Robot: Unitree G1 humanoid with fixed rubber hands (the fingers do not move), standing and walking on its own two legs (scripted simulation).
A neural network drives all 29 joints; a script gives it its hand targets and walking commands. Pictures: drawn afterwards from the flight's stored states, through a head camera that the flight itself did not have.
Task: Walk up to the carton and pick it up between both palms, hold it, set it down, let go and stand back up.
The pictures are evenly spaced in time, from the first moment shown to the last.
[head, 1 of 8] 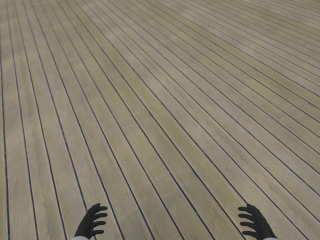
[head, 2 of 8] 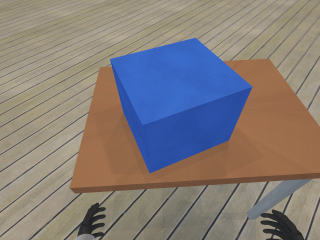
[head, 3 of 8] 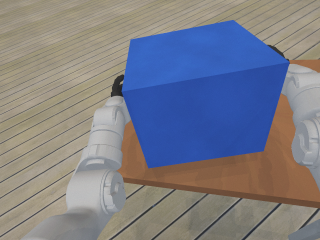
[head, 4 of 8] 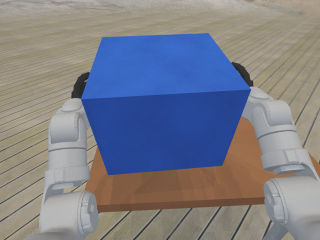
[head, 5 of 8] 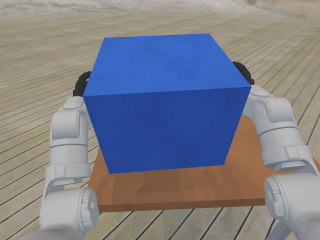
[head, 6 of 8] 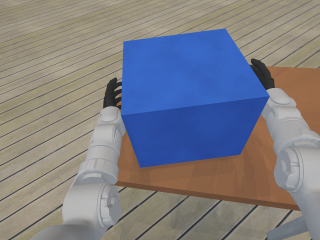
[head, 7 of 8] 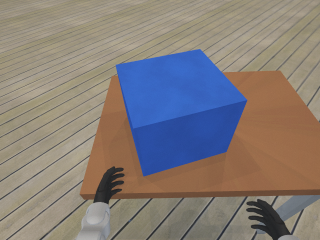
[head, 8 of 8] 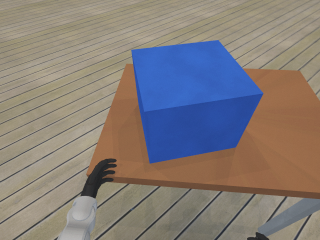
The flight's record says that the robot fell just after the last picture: no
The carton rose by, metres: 0.19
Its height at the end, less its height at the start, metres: +0.00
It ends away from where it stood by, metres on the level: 0.04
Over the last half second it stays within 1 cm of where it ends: yes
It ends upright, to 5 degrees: yes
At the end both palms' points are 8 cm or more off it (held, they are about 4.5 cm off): yes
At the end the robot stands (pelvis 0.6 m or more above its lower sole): yes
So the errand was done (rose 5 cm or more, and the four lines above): yes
